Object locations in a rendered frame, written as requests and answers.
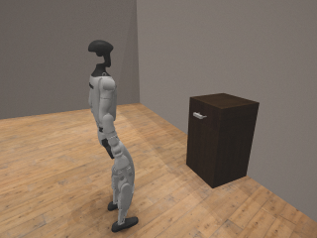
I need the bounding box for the right robot hand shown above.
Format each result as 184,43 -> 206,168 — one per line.
114,155 -> 133,181

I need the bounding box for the cabinet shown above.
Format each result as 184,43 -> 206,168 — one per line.
186,93 -> 260,188

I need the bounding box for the right robot upper arm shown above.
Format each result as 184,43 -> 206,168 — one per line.
98,76 -> 116,124

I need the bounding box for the left robot upper arm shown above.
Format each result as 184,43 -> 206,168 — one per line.
88,91 -> 93,107

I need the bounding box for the robot right thigh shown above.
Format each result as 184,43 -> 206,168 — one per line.
105,140 -> 135,192

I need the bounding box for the left robot forearm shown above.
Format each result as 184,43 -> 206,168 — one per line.
90,106 -> 99,128

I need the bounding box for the right robot forearm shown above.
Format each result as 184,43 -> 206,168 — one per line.
102,114 -> 123,158

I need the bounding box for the robot right shin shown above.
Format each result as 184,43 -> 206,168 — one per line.
117,182 -> 135,225

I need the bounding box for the handle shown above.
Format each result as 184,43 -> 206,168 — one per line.
193,112 -> 207,119

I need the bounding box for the drawer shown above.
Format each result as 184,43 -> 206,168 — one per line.
190,100 -> 220,131

